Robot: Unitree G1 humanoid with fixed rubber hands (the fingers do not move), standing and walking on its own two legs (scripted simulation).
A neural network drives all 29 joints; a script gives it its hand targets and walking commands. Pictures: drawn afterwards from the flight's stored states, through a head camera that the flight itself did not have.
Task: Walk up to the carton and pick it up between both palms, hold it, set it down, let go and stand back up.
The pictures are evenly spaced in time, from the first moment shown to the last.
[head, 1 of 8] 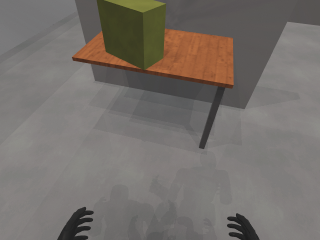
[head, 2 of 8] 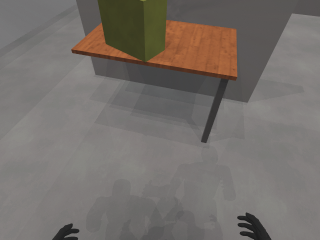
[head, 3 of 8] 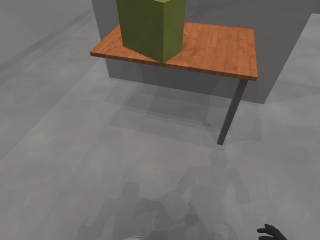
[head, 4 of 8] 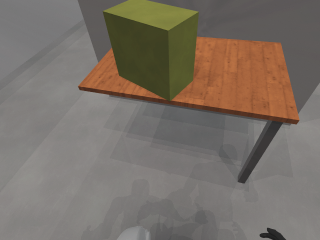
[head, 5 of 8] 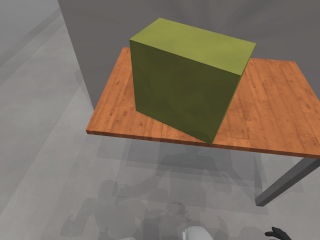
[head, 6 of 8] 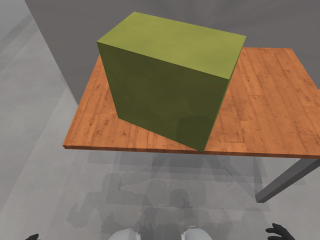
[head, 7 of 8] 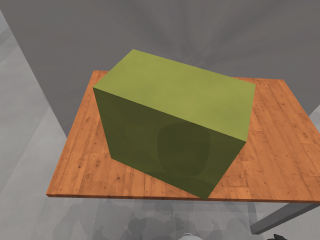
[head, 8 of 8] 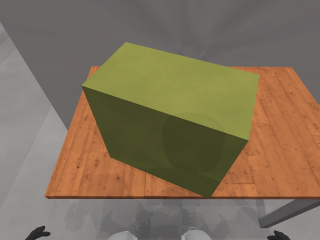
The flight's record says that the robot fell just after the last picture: no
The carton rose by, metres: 0.00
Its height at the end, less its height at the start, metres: +0.00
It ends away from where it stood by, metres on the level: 0.00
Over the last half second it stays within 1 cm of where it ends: yes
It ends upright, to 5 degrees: yes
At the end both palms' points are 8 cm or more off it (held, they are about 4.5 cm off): yes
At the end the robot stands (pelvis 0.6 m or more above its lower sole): yes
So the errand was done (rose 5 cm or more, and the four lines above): no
